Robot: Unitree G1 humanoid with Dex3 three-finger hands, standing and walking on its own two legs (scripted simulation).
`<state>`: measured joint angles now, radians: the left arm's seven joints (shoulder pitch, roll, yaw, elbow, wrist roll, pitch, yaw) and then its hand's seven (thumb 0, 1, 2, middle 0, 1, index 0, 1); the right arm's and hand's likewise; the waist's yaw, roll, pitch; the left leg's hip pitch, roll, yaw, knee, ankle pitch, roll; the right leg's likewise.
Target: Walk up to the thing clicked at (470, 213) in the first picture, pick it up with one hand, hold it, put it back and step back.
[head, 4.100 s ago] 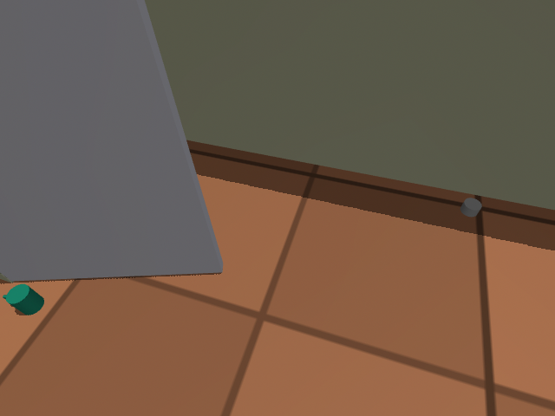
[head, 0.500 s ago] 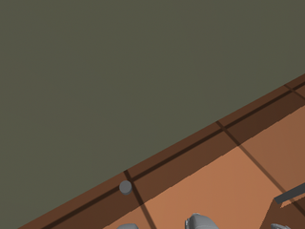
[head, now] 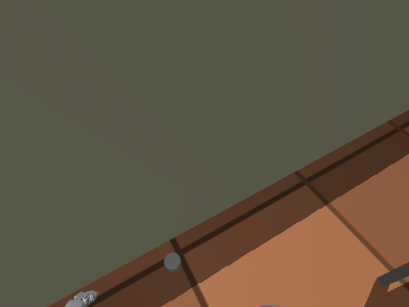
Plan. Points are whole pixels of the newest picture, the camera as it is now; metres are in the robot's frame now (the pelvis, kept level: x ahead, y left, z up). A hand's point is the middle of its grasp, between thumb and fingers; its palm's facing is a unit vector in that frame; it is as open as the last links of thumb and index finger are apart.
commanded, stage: walk up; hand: left
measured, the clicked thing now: (173, 262) +0.40 +0.22 -0.74
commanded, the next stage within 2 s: none
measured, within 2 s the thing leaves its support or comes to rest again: neither
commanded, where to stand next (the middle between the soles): +0.07 -0.01 m, yaw -1 degrees
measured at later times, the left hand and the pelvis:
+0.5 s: hand out of the picture +0.09 +0.25 -0.13, palm faces +0.01 -0.94 -0.35, open 7.4 cm; pelvis +0.01 +0.00 +0.02, yaw +1 degrees
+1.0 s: hand out of the picture +0.10 +0.30 -0.14, palm faces +0.00 -0.91 -0.42, open 7.4 cm; pelvis -0.02 +0.02 +0.00, yaw +1 degrees
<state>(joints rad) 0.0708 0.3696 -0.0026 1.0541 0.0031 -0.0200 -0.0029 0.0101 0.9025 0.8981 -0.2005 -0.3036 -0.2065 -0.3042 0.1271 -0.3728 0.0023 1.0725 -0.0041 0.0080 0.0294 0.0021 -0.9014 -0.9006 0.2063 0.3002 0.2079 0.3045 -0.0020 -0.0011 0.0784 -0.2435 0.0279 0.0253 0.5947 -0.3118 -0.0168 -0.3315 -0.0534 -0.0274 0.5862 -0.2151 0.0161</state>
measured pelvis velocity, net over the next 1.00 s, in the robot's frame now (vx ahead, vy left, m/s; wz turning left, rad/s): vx -0.02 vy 0.02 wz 0.03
